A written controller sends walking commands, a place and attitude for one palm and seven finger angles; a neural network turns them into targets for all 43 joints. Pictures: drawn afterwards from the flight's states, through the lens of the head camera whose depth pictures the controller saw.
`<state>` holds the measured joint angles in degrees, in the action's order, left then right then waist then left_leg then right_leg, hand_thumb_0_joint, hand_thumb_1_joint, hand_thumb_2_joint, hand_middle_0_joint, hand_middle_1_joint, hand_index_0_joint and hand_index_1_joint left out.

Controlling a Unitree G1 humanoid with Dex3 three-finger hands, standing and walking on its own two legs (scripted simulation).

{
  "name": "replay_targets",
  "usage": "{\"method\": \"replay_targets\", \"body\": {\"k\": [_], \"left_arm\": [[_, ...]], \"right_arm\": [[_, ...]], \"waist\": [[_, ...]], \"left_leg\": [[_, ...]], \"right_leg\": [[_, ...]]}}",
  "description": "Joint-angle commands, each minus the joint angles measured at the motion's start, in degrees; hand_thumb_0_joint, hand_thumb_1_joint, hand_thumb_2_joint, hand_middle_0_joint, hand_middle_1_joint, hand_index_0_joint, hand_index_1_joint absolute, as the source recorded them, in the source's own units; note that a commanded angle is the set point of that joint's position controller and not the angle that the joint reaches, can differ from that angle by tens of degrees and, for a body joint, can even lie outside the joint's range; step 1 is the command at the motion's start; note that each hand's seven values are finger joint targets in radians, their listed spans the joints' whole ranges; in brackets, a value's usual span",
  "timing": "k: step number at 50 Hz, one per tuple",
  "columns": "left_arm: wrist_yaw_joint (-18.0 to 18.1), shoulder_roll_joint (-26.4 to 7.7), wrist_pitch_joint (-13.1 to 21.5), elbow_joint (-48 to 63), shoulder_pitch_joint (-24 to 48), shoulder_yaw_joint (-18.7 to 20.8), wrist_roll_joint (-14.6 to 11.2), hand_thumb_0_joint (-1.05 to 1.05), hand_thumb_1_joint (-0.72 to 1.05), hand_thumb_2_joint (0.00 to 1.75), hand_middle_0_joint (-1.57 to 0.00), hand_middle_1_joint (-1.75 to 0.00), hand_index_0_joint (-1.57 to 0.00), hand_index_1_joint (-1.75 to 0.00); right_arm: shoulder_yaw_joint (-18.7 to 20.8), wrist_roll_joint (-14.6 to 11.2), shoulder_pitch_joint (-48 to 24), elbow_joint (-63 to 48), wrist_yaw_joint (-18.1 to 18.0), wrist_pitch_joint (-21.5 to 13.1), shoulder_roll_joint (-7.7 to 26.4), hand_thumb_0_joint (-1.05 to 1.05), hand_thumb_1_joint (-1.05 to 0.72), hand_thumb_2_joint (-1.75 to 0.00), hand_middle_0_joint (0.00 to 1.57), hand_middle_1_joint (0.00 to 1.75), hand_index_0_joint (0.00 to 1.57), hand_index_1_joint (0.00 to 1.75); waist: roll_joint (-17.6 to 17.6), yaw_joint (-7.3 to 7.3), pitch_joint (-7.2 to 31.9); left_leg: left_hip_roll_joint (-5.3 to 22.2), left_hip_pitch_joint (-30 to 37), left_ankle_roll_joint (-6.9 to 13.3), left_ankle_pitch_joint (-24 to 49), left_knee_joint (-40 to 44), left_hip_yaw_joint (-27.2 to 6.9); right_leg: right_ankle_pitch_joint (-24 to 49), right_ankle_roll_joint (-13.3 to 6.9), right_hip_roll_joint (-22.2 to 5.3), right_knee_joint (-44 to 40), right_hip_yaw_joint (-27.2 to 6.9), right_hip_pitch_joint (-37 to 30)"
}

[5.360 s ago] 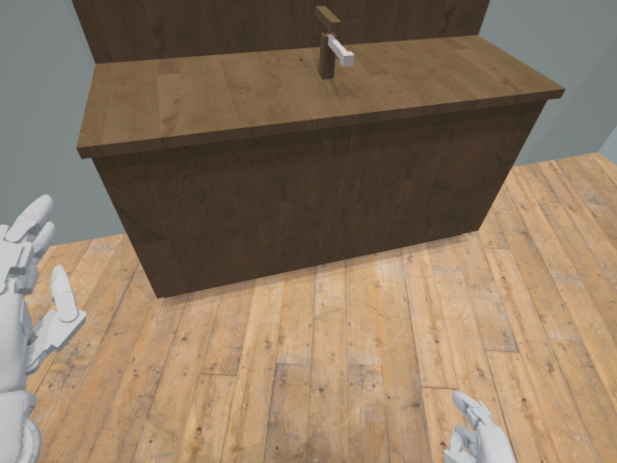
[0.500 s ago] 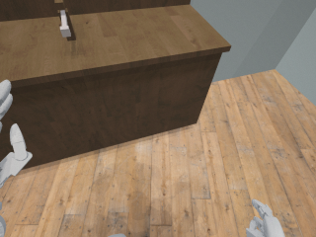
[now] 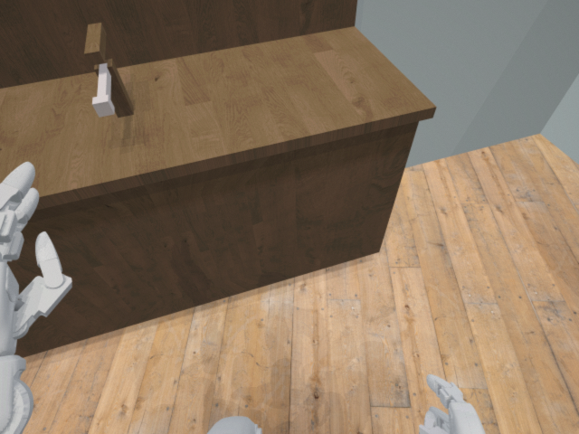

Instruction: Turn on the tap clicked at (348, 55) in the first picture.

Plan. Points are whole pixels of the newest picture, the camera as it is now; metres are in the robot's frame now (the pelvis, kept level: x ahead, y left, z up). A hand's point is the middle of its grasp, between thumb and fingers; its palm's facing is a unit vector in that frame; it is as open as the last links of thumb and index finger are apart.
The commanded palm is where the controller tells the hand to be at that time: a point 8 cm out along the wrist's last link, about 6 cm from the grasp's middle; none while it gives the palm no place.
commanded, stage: take the last steps up to it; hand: left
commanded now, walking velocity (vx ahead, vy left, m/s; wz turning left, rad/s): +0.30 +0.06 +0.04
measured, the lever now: (103, 105) +0.63 +0.40 +0.10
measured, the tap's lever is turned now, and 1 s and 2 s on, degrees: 0 0 0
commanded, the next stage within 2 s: come to a stop and stand still in 0.80 s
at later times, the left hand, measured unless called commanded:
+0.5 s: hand (84, 191) +0.33 +0.25 +0.19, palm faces +0.39 -0.83 -0.40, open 7.4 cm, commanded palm +0.27 +0.30 +0.19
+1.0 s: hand (122, 166) +0.38 +0.23 +0.18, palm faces +0.37 -0.82 -0.43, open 7.4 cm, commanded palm +0.33 +0.28 +0.19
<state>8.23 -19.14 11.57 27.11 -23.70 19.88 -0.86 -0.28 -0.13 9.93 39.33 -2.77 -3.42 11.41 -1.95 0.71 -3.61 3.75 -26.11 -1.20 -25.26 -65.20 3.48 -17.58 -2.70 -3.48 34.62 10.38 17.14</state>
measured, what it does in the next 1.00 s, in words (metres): walks ahead: left foot, then right foot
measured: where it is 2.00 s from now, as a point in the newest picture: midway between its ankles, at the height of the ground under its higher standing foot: outside the picture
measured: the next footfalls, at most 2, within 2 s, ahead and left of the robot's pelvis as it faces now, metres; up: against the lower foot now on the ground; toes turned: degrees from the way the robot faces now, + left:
left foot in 0.26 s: +0.17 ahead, +0.13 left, +0.00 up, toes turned +10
right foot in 0.62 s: +0.20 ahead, -0.11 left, +0.00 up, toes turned -9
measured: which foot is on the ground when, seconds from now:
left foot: up 0.00-0.24, down 0.26-0.64, up 0.66-0.98, down 1.00-1.00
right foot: down 0.00-0.26, up 0.28-0.60, down 0.62-1.00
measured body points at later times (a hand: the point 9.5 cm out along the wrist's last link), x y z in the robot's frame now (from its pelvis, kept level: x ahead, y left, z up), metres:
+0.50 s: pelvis +0.10 +0.02 +0.01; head +0.13 +0.03 +0.46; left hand +0.30 +0.29 +0.22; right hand +0.28 -0.18 -0.08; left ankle +0.13 +0.13 -0.73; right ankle +0.12 -0.11 -0.68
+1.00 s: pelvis +0.17 +0.00 +0.00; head +0.20 +0.02 +0.45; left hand +0.36 +0.28 +0.20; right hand +0.34 -0.27 -0.07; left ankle +0.23 +0.11 -0.73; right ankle +0.16 -0.10 -0.73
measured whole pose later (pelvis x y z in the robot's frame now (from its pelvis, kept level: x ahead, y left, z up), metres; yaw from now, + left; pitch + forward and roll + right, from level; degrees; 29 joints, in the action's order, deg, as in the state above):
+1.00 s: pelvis +0.17 +0.00 +0.00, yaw +1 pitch -1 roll -1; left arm 9.3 -22.2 13.1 34.8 -30.6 21.3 -1.5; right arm 2.9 -0.1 11.1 32.5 -3.9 -2.3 15.5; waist 1.3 -0.9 -4.5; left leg 3.0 -18.3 -0.6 -10.5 -30.4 7.3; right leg -18.0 -1.0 -2.3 31.2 9.1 11.9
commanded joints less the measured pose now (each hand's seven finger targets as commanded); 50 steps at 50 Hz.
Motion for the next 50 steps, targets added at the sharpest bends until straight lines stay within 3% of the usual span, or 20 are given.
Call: {"method": "replay_targets", "body": {"k": [1, 6, 11, 12, 13, 14, 15, 18, 21, 29, 30, 32, 33, 34, 37, 39, 45, 48, 49, 50], "left_arm": [[1.73, -11.80, 4.74, 11.90, -1.68, 8.84, -0.22, 0.00, 0.90, 0.90, -0.20, -0.30, -0.20, -0.30], [2.77, -11.64, 5.29, 16.96, -4.18, 9.32, -0.71, 0.00, 0.90, 0.90, -0.20, -0.30, -0.20, -0.30], [3.59, -11.71, 4.93, 18.87, -1.36, 8.59, -0.82, 0.00, 0.90, 0.90, -0.20, -0.30, -0.20, -0.30], [3.49, -11.12, 5.12, 18.99, -0.48, 7.64, -0.79, 0.00, 0.90, 0.90, -0.20, -0.30, -0.20, -0.30], [3.54, -10.94, 5.71, 20.29, 1.11, 7.46, -0.85, 0.00, 0.90, 0.90, -0.20, -0.30, -0.20, -0.30], [3.52, -12.30, 5.95, 17.34, 1.40, 8.01, -0.36, 0.00, 0.90, 0.90, -0.20, -0.30, -0.20, -0.30], [3.05, -14.14, 5.39, 12.86, 2.14, 9.03, -0.18, 0.00, 0.90, 0.90, -0.20, -0.30, -0.20, -0.30], [2.08, -12.13, 5.50, 17.36, 4.38, 7.56, -0.07, 0.00, 0.90, 0.90, -0.20, -0.30, -0.20, -0.30], [1.43, -9.47, 4.77, 17.93, -1.30, 6.13, -0.72, 0.00, 0.90, 0.90, -0.20, -0.30, -0.20, -0.30], [1.96, -10.63, 2.98, 12.11, -0.10, 7.61, -0.68, 0.00, 0.90, 0.90, -0.20, -0.30, -0.20, -0.30], [1.97, -10.95, 2.82, 10.91, 0.86, 7.56, -0.32, 0.00, 0.90, 0.90, -0.20, -0.30, -0.20, -0.30], [2.14, -12.83, 1.97, 9.43, 2.47, 7.71, 0.04, 0.00, 0.90, 0.90, -0.20, -0.30, -0.20, -0.30], [2.22, -13.66, 2.12, 11.38, 6.13, 7.77, -0.44, 0.00, 0.90, 0.90, -0.20, -0.30, -0.20, -0.30], [1.75, -12.22, 2.42, 9.91, 5.86, 6.84, -0.72, 0.00, 0.90, 0.90, -0.20, -0.30, -0.20, -0.30], [2.07, -12.86, 3.83, 12.21, 1.87, 8.37, -0.19, 0.00, 0.90, 0.90, -0.20, -0.30, -0.20, -0.30], [2.21, -12.20, 4.76, 12.96, -1.03, 8.31, -0.06, 0.00, 0.90, 0.90, -0.20, -0.30, -0.20, -0.30], [2.84, -12.14, 4.69, 16.21, -6.40, 9.94, -0.98, 0.00, 0.90, 0.90, -0.20, -0.30, -0.20, -0.30], [2.92, -11.50, 4.11, 18.21, -4.81, 8.61, -1.20, 0.00, 0.90, 0.90, -0.20, -0.30, -0.20, -0.30], [2.90, -11.71, 4.23, 18.52, -3.57, 8.50, -1.25, 0.00, 0.90, 0.90, -0.20, -0.30, -0.20, -0.30], [2.87, -11.86, 4.21, 18.13, -3.10, 8.39, -1.20, 0.00, 0.90, 0.90, -0.20, -0.30, -0.20, -0.30]], "right_arm": [[1.84, 0.13, -4.87, -10.01, -0.60, -1.84, 4.70, 0.00, -0.90, -0.90, 0.20, 0.30, 0.20, 0.30], [2.91, 0.20, -4.07, -13.25, -0.55, -2.18, 4.67, 0.00, -0.90, -0.90, 0.20, 0.30, 0.20, 0.30], [4.23, 0.27, -1.43, -14.10, -1.76, -2.43, 5.93, 0.00, -0.90, -0.90, 0.20, 0.30, 0.20, 0.30], [4.77, -0.04, -0.73, -14.21, -2.11, -2.46, 7.24, 0.00, -0.90, -0.90, 0.20, 0.30, 0.20, 0.30], [4.89, -0.16, -1.27, -14.49, -1.87, -2.52, 8.20, 0.00, -0.90, -0.90, 0.20, 0.30, 0.20, 0.30], [4.23, -0.19, -1.68, -14.98, -1.55, -2.73, 7.40, 0.00, -0.90, -0.90, 0.20, 0.30, 0.20, 0.30], [3.18, 0.45, -2.86, -13.87, -1.59, -2.86, 6.85, 0.00, -0.90, -0.90, 0.20, 0.30, 0.20, 0.30], [3.82, -0.48, -2.18, -12.36, -1.04, -3.67, 6.73, 0.00, -0.90, -0.90, 0.20, 0.30, 0.20, 0.30], [3.42, -0.42, -1.73, -12.50, -0.24, -4.32, 6.66, 0.00, -0.90, -0.90, 0.20, 0.30, 0.20, 0.30], [2.31, -0.42, -2.61, -12.26, -1.37, -3.90, 5.86, 0.00, -0.90, -0.90, 0.20, 0.30, 0.20, 0.30], [2.34, -0.45, -2.61, -11.97, -1.49, -3.47, 5.49, 0.00, -0.90, -0.90, 0.20, 0.30, 0.20, 0.30], [1.51, -0.38, -3.22, -12.69, -1.30, -2.89, 3.47, 0.00, -0.90, -0.90, 0.20, 0.30, 0.20, 0.30], [1.62, -0.14, -5.28, -12.45, -1.14, -3.49, 4.52, 0.00, -0.90, -0.90, 0.20, 0.30, 0.20, 0.30], [2.54, -0.29, -3.23, -10.98, -0.82, -3.68, 5.46, 0.00, -0.90, -0.90, 0.20, 0.30, 0.20, 0.30], [1.32, -0.19, -5.18, -10.54, -0.77, -2.06, 4.43, 0.00, -0.90, -0.90, 0.20, 0.30, 0.20, 0.30], [1.55, 0.06, -5.15, -11.12, -0.90, -1.66, 4.50, 0.00, -0.90, -0.90, 0.20, 0.30, 0.20, 0.30], [2.70, 0.18, -3.74, -14.19, -0.89, -1.59, 4.72, 0.00, -0.90, -0.90, 0.20, 0.30, 0.20, 0.30], [3.22, 0.02, -2.15, -14.92, -1.39, -1.28, 5.49, 0.00, -0.90, -0.90, 0.20, 0.30, 0.20, 0.30], [3.51, -0.01, -1.83, -15.04, -1.73, -1.16, 6.09, 0.00, -0.90, -0.90, 0.20, 0.30, 0.20, 0.30], [3.91, -0.19, -1.67, -15.37, -1.87, -1.01, 7.37, 0.00, -0.90, -0.90, 0.20, 0.30, 0.20, 0.30]], "waist": [[7.39, -0.80, 7.92], [9.49, 0.92, 10.25], [3.16, -1.02, 11.89], [-4.69, -2.01, 12.33], [-15.65, -1.64, 13.24], [-15.22, -1.26, 11.49], [-12.70, -1.54, 8.75], [-9.85, -0.95, 7.97], [-11.26, -0.59, 9.02], [-5.93, -0.53, 9.86], [-1.78, -0.61, 10.00], [18.70, -0.49, 8.91], [17.12, 0.07, 7.95], [15.73, -0.75, 7.79], [6.83, -0.58, 9.06], [7.33, -0.69, 9.56], [9.43, 1.06, 11.21], [4.43, -0.61, 12.41], [1.51, -0.83, 13.01], [-5.05, -0.43, 13.05]], "left_leg": [[2.32, -11.15, -0.60, 4.41, 2.02, -1.39], [0.25, -1.69, 0.56, 7.06, 24.58, 5.15], [-1.49, 17.18, 1.61, 17.55, 39.31, 7.10], [3.51, 23.38, 4.17, 18.34, 41.65, -0.73], [14.99, 30.25, 9.79, 26.41, 43.70, -17.63], [20.56, 28.70, 14.52, 28.75, 47.29, -26.78], [21.66, 22.24, 15.47, 21.12, 49.50, -27.71], [16.66, 22.23, 13.60, 23.99, 46.66, -15.25], [13.06, 15.54, 11.17, 23.17, 47.87, -6.91], [11.01, 12.56, 6.46, 13.00, 40.20, -1.81], [8.85, 10.20, 5.17, 8.74, 34.42, 0.49], [-2.43, -7.20, 1.08, -7.10, 10.92, 4.04], [-1.26, -9.81, 0.51, -7.49, 2.28, -0.66], [-0.15, -9.74, 0.17, -3.15, -1.58, -3.38], [0.96, -10.23, -0.99, 1.37, 1.35, -2.18], [0.48, -6.46, -0.63, 3.34, 8.95, 0.05], [-1.58, 0.92, 0.30, 7.64, 27.80, 4.88], [-2.05, 13.29, 0.05, 19.61, 39.75, 4.39], [0.42, 17.73, 0.73, 25.67, 41.88, 2.53], [7.33, 21.18, 3.55, 37.29, 42.08, -5.37]], "right_leg": [[24.25, -6.16, -15.94, -15.99, -14.44, -14.38], [29.59, -5.89, -14.32, -13.41, -10.68, -16.87], [19.63, -1.59, -9.66, -2.75, -7.66, -9.36], [13.37, 0.52, -6.96, 6.60, -5.58, -2.73], [-8.85, 3.09, -0.59, 18.69, -2.87, 9.24], [-19.75, 2.82, 1.82, 28.79, -6.24, 14.71], [-17.96, 2.77, -0.19, 33.62, -9.30, 16.17], [-10.86, 3.68, -2.25, 29.34, -8.50, 18.35], [-4.83, 4.07, -1.36, 20.81, -5.38, 10.37], [0.20, 4.53, 2.30, -6.28, 0.34, -5.37], [2.40, 3.55, 0.03, -10.54, -3.04, -8.68], [9.94, -5.52, -18.29, -18.50, -32.68, -15.69], [9.71, -7.93, -22.60, -20.28, -35.83, -13.91], [8.47, -7.53, -20.58, -20.20, -32.79, -12.80], [30.73, -6.37, -16.80, -14.25, -18.91, -16.37], [37.97, -5.13, -14.95, -13.13, -13.15, -15.94], [35.09, -5.03, -13.35, -11.92, -12.06, -17.76], [31.38, -1.32, -10.33, -6.42, -9.32, -13.55], [27.23, 0.61, -7.87, -3.22, -8.17, -11.07], [16.94, 2.94, -3.70, 0.97, -6.44, -5.79]]}}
